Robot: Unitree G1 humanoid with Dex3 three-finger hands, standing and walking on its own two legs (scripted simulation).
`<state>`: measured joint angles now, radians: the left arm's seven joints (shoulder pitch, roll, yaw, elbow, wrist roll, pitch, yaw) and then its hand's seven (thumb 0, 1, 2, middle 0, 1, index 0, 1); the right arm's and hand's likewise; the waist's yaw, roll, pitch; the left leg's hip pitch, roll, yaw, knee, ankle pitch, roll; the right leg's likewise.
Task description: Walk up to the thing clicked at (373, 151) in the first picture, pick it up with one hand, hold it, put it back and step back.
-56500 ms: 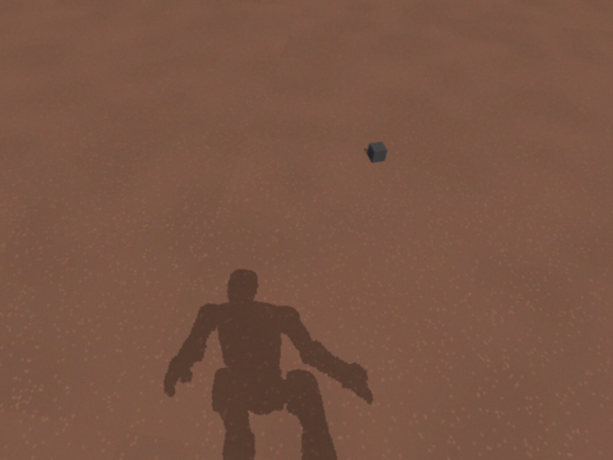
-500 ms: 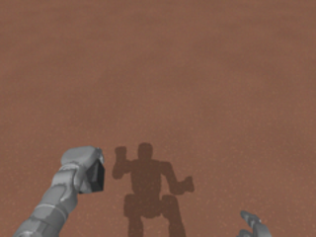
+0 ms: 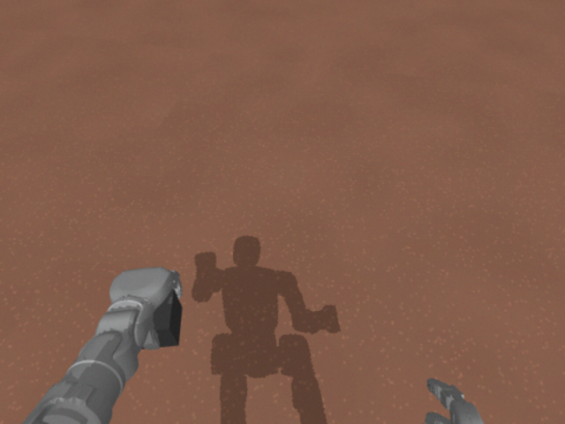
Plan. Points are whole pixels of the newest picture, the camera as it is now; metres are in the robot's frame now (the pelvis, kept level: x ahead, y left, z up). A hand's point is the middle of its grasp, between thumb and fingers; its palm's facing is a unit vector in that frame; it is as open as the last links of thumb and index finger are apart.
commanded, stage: crouch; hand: left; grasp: from above
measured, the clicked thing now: (155, 319) +0.30 +0.22 -0.11
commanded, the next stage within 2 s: lower in 1.64 s
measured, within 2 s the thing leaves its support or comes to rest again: neither
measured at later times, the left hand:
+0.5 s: hand (180, 325) +0.37 +0.24 -0.32, palm faces -0.42 -0.01 -0.91, open 9.8 cm
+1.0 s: hand (189, 342) +0.39 +0.26 -0.50, palm faces -0.44 -0.05 -0.90, open 9.8 cm
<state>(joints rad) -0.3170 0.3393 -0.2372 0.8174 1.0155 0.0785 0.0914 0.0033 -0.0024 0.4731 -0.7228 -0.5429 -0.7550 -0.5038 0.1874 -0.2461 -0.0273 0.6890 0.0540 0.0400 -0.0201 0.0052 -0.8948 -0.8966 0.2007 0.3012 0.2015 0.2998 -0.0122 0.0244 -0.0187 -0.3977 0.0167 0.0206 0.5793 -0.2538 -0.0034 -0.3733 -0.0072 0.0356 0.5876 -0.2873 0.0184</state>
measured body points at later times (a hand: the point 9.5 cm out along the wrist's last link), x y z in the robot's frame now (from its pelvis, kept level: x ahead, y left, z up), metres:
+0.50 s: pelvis -0.06 +0.01 -0.20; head +0.11 +0.02 +0.22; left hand +0.39 +0.24 -0.26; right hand -0.03 -0.27 -0.33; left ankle +0.02 +0.12 -0.73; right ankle +0.01 -0.13 -0.73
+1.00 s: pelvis -0.06 +0.00 -0.33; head +0.18 +0.04 +0.05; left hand +0.41 +0.26 -0.45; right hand +0.01 -0.28 -0.45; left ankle +0.02 +0.12 -0.73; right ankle +0.01 -0.13 -0.73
